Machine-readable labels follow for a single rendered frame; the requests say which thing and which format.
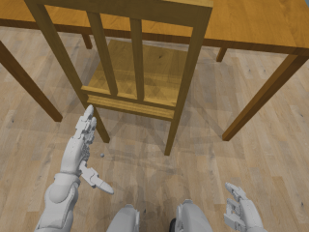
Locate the robot left shin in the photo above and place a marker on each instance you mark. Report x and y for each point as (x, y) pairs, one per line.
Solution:
(128, 206)

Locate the robot left forearm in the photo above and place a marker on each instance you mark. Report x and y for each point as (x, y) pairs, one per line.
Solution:
(59, 201)

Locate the table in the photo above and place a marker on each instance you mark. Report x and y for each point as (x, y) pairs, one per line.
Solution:
(275, 26)

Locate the robot shin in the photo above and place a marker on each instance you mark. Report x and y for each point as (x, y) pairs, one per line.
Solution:
(128, 206)
(185, 201)

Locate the chair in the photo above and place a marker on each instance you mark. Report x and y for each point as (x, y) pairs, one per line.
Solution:
(133, 78)

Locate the left robot hand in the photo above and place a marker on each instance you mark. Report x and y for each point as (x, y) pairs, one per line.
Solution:
(78, 148)

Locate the right robot hand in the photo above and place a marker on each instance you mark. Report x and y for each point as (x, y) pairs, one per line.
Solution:
(246, 215)

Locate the robot right shin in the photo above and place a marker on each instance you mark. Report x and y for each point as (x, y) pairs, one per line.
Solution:
(185, 201)

